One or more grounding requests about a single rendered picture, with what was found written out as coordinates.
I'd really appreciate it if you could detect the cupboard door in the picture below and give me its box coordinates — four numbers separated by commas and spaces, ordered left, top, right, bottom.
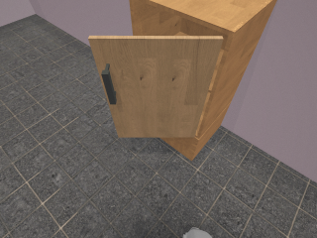
88, 36, 224, 138

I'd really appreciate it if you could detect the handle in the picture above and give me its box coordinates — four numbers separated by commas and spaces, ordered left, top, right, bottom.
101, 63, 117, 105

